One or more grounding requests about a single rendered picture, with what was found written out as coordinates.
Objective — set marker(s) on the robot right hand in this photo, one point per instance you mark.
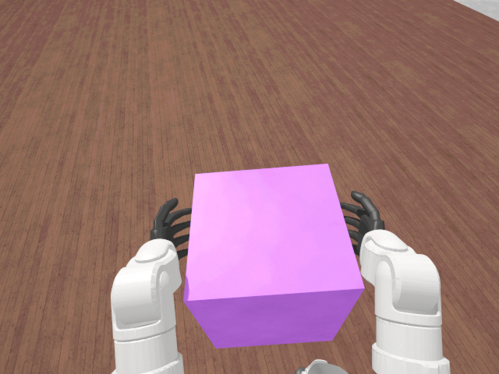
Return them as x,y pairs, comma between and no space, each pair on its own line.
369,215

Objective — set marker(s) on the robot right forearm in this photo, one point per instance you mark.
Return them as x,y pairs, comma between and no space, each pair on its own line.
407,306

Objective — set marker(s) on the robot left forearm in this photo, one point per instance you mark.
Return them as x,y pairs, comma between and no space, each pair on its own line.
143,311

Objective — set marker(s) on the right robot shin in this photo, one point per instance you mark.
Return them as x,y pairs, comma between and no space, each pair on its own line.
317,361

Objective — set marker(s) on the carton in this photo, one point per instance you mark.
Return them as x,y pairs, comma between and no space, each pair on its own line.
270,260

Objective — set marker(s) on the robot left hand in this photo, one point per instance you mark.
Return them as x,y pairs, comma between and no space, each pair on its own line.
163,229

